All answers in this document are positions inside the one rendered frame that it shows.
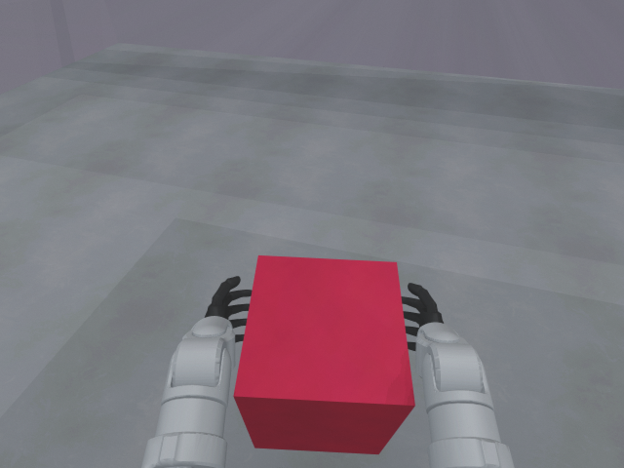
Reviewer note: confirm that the right robot forearm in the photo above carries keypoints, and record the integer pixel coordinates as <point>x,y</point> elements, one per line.
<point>463,428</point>

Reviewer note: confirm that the carton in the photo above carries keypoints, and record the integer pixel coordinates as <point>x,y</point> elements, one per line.
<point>325,363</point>

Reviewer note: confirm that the left robot forearm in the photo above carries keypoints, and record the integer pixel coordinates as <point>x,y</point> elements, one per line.
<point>190,427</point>

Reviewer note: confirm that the left robot hand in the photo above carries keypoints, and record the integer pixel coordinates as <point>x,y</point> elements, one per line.
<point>221,299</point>

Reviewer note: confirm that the right robot hand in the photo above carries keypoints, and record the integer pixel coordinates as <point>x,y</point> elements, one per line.
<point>425,305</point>

